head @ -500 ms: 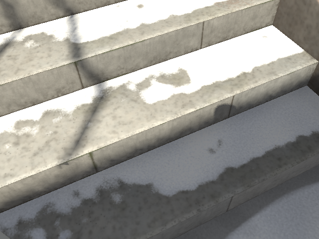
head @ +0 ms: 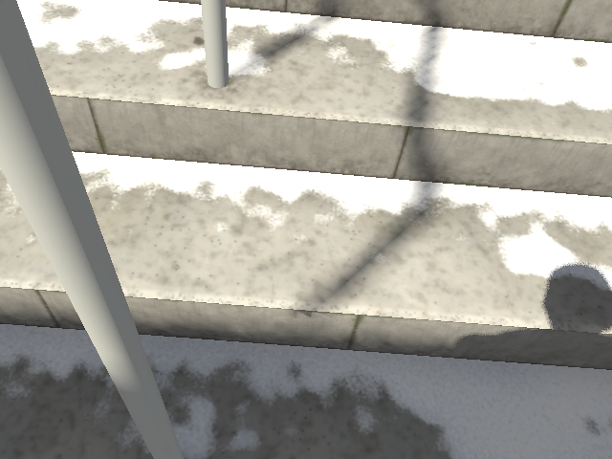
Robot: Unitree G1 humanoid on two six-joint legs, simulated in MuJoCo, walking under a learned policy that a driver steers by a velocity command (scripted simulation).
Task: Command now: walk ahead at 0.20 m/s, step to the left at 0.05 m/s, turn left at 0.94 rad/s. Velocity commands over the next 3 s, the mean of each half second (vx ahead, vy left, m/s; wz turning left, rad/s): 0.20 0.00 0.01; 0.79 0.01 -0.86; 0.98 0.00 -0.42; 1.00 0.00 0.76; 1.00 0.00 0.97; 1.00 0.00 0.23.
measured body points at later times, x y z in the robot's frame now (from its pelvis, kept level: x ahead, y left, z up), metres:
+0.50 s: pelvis +0.21 -0.03 +0.03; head +0.28 -0.02 +0.48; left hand +0.28 +0.23 -0.10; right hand +0.23 -0.29 -0.10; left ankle +0.03 +0.05 -0.69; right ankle +0.32 -0.11 -0.59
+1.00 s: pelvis +0.35 -0.03 +0.14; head +0.39 -0.03 +0.59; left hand +0.30 +0.26 +0.02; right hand +0.40 -0.30 +0.04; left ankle +0.40 +0.12 -0.58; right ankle +0.33 -0.14 -0.46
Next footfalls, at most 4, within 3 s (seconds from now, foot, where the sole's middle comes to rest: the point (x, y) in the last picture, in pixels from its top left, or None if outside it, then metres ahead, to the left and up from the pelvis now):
0.48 right None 0.36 -0.11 -0.62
0.84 left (235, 425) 0.44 0.11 -0.62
1.30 right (475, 456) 0.38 -0.33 -0.62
1.92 left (518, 313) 0.60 -0.40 -0.46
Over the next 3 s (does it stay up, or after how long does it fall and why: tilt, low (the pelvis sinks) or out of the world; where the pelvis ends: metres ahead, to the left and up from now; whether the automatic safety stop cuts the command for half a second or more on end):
stays up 1.41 -0.48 0.56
